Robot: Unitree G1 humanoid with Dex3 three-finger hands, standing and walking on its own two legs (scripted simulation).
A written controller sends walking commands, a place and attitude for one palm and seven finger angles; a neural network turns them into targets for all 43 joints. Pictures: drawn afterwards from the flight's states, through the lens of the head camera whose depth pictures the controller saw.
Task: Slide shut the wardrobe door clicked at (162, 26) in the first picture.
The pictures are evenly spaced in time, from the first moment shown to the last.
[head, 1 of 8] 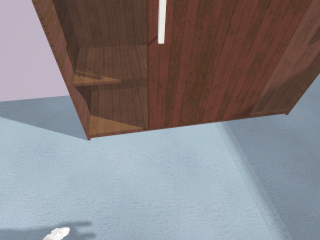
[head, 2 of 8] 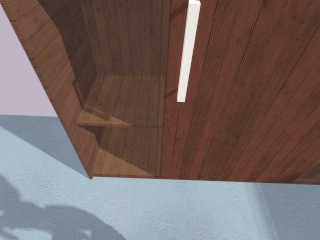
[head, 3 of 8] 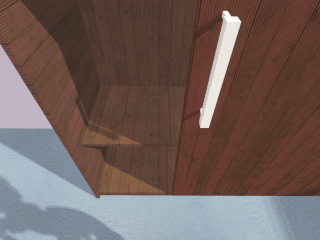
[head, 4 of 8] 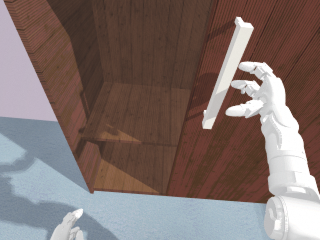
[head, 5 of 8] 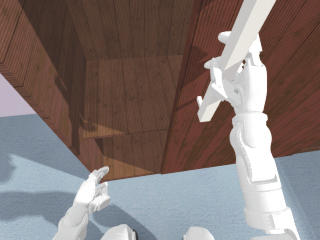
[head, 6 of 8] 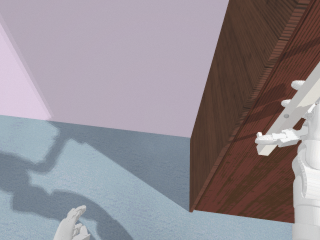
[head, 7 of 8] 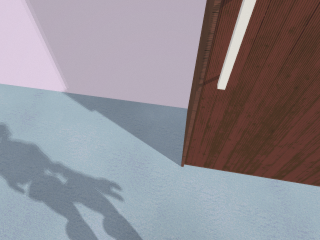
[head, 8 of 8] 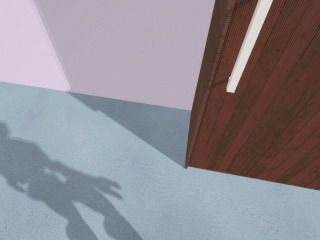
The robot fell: no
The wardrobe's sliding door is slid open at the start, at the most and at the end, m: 0.45 0.45 0.00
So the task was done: yes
